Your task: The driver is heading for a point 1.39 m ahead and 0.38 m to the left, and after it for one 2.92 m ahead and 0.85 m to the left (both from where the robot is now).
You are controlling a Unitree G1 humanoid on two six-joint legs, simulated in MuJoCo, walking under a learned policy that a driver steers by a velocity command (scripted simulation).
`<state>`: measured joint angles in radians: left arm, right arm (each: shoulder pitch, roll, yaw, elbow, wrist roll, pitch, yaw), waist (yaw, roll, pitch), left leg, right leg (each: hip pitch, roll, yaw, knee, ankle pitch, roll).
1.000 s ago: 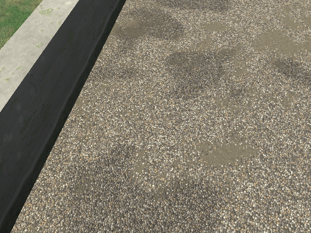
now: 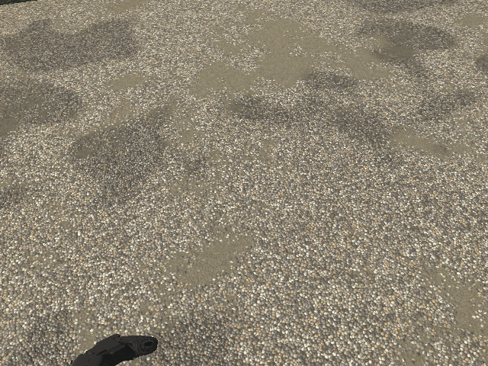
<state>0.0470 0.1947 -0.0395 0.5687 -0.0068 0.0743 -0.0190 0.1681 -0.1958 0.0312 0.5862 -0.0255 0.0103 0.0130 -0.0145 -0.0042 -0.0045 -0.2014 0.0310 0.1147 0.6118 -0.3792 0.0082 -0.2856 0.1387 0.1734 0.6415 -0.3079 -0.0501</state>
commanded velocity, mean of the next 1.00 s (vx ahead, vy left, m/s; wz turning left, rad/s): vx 0.50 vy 0.00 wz -0.05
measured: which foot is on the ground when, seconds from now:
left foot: down 0.00-1.00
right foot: down 0.00-1.00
